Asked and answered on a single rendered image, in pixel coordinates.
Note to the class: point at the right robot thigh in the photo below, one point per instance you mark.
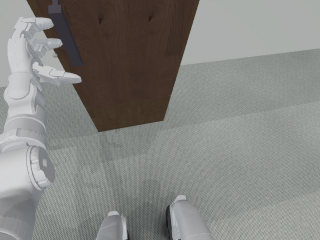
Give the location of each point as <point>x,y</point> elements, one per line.
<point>192,225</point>

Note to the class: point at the robot right foot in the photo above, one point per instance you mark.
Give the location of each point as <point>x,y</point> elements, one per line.
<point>168,223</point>

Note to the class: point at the handle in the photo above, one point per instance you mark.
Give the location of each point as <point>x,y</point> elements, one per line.
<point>62,27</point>

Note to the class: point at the cupboard door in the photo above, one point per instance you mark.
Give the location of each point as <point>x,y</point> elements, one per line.
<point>130,49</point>

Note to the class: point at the robot left hand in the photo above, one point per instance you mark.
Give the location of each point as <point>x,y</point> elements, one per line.
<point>22,54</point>

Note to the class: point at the left robot upper arm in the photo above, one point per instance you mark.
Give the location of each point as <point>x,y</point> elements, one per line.
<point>24,175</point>

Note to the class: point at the left robot forearm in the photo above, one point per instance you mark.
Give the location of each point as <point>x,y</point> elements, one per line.
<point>26,120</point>

